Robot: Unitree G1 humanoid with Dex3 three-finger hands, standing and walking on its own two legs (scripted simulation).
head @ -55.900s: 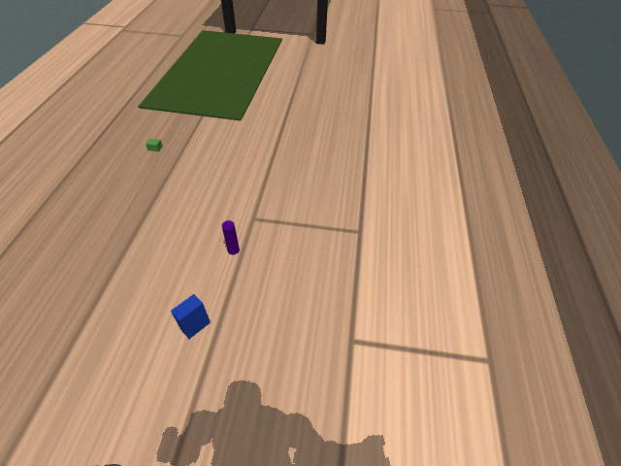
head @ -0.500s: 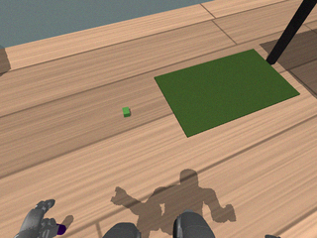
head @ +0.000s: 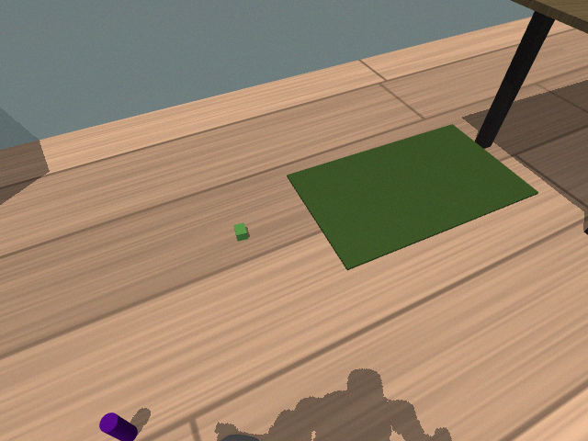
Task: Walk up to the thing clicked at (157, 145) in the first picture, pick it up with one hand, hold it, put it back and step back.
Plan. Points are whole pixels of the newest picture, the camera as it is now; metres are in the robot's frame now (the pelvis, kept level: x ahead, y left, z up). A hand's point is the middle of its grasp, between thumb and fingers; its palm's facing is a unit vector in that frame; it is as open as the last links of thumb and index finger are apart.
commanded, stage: step back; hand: left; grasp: from above
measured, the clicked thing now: (240, 231) +1.01 +0.30 -0.74
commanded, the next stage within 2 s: stand in 0.72 s
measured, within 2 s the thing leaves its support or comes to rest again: neither
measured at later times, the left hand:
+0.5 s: hand out of the picture +0.10 +0.28 -0.14, palm faces +0.05 -0.93 -0.36, open 7.3 cm
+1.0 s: hand (120, 438) +0.14 +0.27 -0.14, palm faces +0.01 -0.94 -0.34, open 7.3 cm
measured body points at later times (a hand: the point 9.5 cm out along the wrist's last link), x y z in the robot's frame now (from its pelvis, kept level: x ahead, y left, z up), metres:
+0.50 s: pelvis +0.03 +0.01 +0.00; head +0.04 +0.01 +0.45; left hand +0.10 +0.33 -0.12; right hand +0.11 -0.30 -0.13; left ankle +0.07 +0.14 -0.73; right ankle +0.01 -0.12 -0.73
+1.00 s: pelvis +0.05 +0.02 +0.02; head +0.06 +0.02 +0.47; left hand +0.14 +0.32 -0.11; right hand +0.18 -0.27 -0.11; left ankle +0.07 +0.14 -0.73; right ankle +0.02 -0.12 -0.73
